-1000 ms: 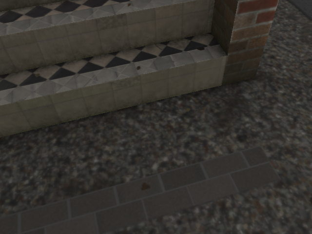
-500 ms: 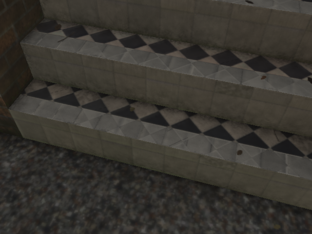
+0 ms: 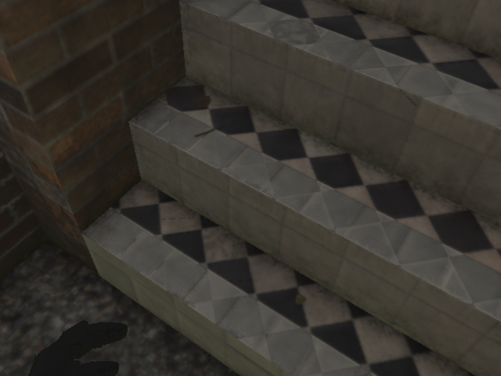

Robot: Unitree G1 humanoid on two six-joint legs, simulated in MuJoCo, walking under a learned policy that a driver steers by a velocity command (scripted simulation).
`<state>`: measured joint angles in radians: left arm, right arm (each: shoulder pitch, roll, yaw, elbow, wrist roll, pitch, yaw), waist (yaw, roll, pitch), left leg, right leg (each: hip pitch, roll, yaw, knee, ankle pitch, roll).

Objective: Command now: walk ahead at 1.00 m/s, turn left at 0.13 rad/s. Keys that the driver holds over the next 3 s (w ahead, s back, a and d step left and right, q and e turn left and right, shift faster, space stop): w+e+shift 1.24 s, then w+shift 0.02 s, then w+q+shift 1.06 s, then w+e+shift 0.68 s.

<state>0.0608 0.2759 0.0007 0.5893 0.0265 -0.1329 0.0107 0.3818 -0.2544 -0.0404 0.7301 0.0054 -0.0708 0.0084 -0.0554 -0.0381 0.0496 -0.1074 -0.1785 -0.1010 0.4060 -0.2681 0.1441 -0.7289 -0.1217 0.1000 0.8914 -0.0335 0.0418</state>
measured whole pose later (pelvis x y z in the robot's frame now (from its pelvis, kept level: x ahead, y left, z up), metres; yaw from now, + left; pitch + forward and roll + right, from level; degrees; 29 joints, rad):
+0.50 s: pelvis +0.39 -0.12 +0.08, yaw -23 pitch +3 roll +3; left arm 0.45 0.21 0.00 0.93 0.00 -0.08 0.05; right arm -0.14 -0.06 0.17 0.37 -0.08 -0.11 -0.01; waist 0.00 -0.06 0.06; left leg -0.88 -0.02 0.13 1.33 -0.53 0.04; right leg -0.25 0.14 0.14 0.90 0.19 -0.08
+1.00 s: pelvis +0.60 -0.28 +0.39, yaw -48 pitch +3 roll +2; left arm 0.38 0.18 -0.04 0.88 0.02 0.00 -0.07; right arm 0.01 -0.17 0.06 0.53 -0.09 -0.15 0.05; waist -0.05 -0.01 -0.11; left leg -1.02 -0.01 -0.15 2.23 -0.09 0.14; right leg -0.55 0.20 0.17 0.92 -0.39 -0.08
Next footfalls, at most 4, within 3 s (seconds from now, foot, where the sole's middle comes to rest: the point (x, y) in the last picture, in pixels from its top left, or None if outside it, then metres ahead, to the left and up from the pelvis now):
0.28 right None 0.25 -0.09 -0.75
0.46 left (275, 314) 0.55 -0.08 -0.56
0.80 right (425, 233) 0.61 -0.38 -0.33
1.24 left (429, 48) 0.92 -0.40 -0.09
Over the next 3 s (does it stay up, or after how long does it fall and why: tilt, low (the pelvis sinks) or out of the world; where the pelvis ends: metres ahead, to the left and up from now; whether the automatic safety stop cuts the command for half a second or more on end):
stays up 0.80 -0.28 0.55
